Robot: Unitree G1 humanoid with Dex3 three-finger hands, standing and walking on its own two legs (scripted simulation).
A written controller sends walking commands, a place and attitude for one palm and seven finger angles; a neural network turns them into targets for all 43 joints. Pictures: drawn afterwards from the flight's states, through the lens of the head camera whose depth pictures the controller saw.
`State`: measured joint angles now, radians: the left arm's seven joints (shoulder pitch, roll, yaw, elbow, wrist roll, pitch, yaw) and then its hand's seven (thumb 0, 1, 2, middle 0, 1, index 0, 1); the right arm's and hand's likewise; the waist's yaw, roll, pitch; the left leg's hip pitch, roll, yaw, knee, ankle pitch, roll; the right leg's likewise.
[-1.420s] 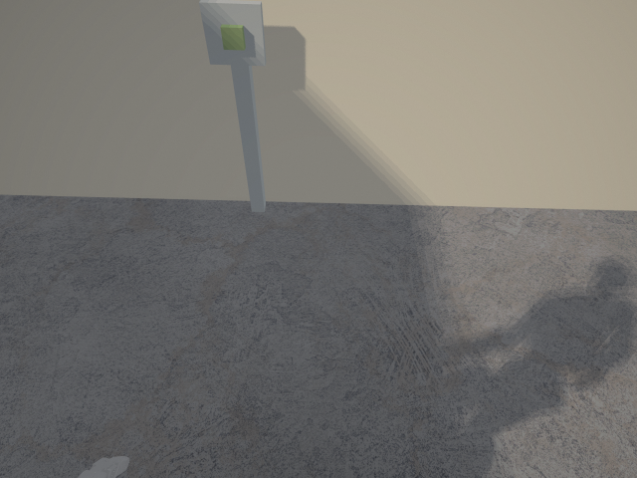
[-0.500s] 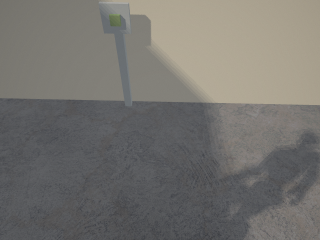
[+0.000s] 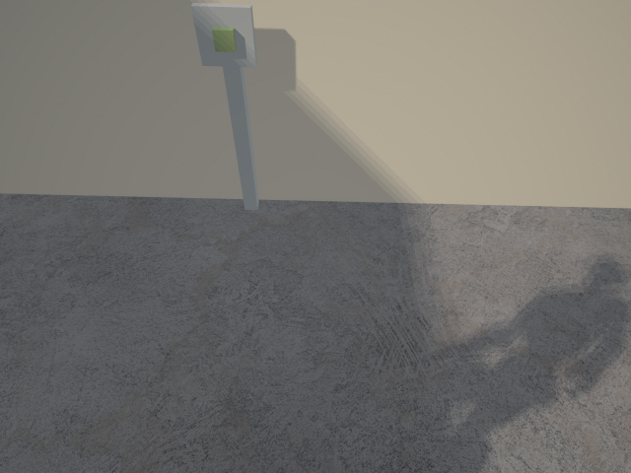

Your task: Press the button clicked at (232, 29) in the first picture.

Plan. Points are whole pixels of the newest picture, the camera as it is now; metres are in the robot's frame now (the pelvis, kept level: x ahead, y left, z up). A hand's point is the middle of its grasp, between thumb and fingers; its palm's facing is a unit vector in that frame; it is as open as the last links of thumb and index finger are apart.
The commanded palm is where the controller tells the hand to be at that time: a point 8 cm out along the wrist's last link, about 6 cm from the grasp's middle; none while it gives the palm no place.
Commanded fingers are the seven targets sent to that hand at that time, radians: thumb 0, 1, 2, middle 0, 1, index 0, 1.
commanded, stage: look at it before walking up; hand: left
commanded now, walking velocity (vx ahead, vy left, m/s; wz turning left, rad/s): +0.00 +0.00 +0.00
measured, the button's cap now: (224, 39) +1.30 +0.36 +0.00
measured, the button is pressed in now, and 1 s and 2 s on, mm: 0 0 0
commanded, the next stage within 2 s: walk to a spot facing it in 0.02 s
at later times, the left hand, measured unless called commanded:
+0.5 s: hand out of the picture +0.01 +0.23 -0.20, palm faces +0.11 -0.98 -0.16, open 7.4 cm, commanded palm none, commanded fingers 0.00 0.90 0.90 -0.20 -0.30 -0.20 -0.30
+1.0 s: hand (200, 328) +0.40 +0.24 -0.19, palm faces +0.13 -0.98 -0.14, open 7.4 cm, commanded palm none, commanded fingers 0.00 0.90 0.90 -0.20 -0.30 -0.20 -0.30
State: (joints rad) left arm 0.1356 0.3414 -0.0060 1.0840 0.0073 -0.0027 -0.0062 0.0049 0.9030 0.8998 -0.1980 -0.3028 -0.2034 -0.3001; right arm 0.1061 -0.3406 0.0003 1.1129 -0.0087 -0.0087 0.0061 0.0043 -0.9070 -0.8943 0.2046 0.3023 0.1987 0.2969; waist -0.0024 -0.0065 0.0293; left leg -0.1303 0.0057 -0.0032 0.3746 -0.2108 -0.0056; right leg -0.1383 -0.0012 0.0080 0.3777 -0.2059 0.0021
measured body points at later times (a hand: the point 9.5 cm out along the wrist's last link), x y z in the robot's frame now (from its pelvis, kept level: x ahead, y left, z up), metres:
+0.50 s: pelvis +0.07 +0.05 -0.02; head +0.06 +0.08 +0.43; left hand +0.01 +0.29 -0.19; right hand +0.08 -0.20 -0.15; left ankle +0.05 +0.13 -0.75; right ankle +0.00 -0.11 -0.72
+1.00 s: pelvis +0.30 +0.07 -0.03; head +0.32 +0.07 +0.41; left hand +0.39 +0.29 -0.18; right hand +0.19 -0.14 -0.18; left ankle +0.07 +0.13 -0.69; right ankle +0.40 -0.01 -0.75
